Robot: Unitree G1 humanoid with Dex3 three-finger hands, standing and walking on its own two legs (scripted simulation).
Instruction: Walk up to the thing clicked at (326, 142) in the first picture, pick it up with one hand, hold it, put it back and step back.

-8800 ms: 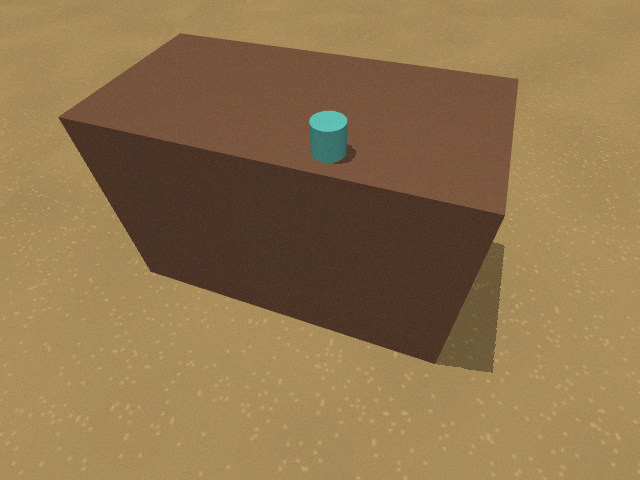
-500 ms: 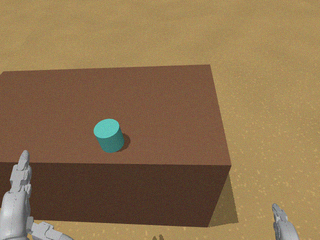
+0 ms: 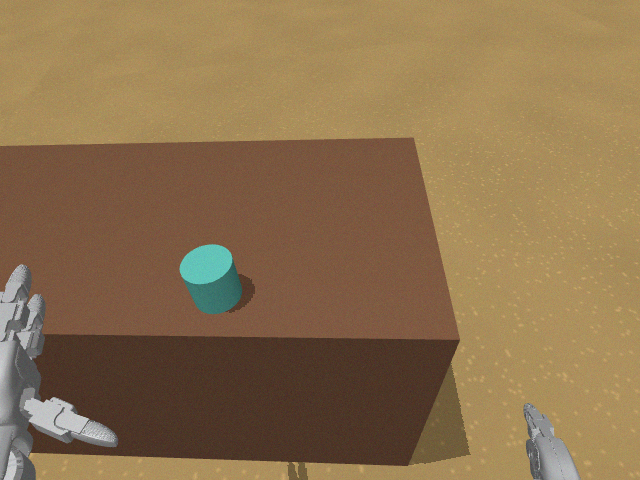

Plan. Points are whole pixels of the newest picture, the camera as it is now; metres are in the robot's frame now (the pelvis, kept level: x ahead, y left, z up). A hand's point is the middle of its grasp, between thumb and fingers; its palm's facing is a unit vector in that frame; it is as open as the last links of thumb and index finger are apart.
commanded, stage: go down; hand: left
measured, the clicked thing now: (212, 279) +0.44 +0.22 -0.03
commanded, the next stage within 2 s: none
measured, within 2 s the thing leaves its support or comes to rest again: neither
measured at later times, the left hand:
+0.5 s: hand (48, 301) +0.30 +0.35 +0.12, palm faces +0.19 -0.98 +0.01, open 17.6 cm
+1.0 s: hand (43, 261) +0.36 +0.38 +0.12, palm faces +0.21 -0.98 +0.00, open 17.6 cm
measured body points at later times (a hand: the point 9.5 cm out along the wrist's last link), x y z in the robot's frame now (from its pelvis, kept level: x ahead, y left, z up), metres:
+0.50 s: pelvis -0.01 +0.01 +0.00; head +0.00 +0.02 +0.45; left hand +0.29 +0.40 +0.12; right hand +0.15 -0.25 -0.08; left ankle +0.02 +0.13 -0.73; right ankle -0.02 -0.14 -0.73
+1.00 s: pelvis +0.00 +0.01 -0.01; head +0.03 +0.03 +0.44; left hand +0.34 +0.43 +0.13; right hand +0.15 -0.24 -0.09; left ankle +0.02 +0.13 -0.73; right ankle -0.02 -0.14 -0.73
